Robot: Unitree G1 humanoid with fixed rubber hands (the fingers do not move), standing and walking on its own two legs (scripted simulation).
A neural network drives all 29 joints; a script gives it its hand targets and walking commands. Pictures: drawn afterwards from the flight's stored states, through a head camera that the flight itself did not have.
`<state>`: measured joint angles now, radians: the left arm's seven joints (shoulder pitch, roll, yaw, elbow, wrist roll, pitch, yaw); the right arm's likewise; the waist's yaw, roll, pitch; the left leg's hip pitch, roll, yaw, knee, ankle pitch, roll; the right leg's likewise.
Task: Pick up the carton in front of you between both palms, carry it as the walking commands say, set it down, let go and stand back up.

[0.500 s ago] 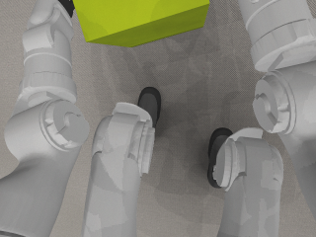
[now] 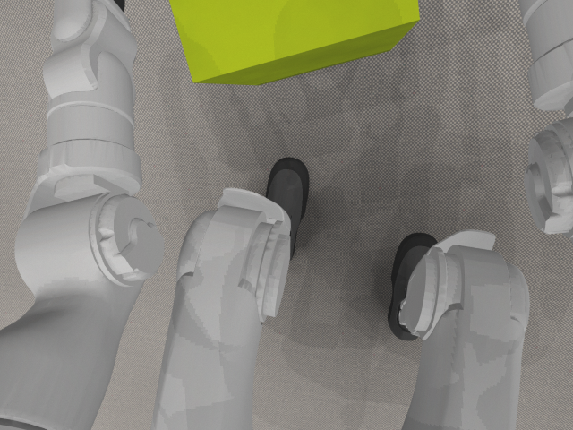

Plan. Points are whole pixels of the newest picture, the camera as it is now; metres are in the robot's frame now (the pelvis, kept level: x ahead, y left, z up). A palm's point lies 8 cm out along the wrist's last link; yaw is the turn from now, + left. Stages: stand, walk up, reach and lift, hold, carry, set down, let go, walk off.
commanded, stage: set down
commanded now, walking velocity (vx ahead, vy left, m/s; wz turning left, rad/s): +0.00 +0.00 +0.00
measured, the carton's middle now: out of the picture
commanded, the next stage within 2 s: let go in 0.86 s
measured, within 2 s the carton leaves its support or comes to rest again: neither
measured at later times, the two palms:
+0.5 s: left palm out of the picture +0.49 +0.32 +0.00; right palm out of the picture +0.64 -0.03 +0.00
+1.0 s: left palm out of the picture +0.47 +0.32 +0.14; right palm out of the picture +0.63 -0.04 +0.14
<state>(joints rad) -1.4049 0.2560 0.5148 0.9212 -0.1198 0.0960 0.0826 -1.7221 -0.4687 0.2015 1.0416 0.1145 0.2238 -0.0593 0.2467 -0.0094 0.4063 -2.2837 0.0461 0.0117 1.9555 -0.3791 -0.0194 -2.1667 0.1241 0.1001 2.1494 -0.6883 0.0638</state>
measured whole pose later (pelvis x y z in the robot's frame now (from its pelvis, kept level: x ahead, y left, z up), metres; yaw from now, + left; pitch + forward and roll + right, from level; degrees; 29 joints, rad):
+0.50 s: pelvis +0.01 +0.00 +0.10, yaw +0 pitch +48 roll +0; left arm -1.23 0.18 0.49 0.70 -0.06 0.28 0.10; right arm -1.59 -0.43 -0.01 1.05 -0.01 0.34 0.00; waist 0.26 -0.07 0.08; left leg -2.11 0.01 -0.03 1.61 -0.33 -0.03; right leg -1.99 0.07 0.05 1.77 -0.62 0.03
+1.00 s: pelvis +0.04 +0.00 +0.23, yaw -1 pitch +46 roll -2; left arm -1.02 0.12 0.50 0.62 0.04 0.28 0.02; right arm -1.37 -0.33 -0.16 0.98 -0.14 0.32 0.03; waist 0.25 -0.08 -0.02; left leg -1.69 0.02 -0.03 1.10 -0.22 -0.02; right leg -1.59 0.06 0.06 1.23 -0.45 0.03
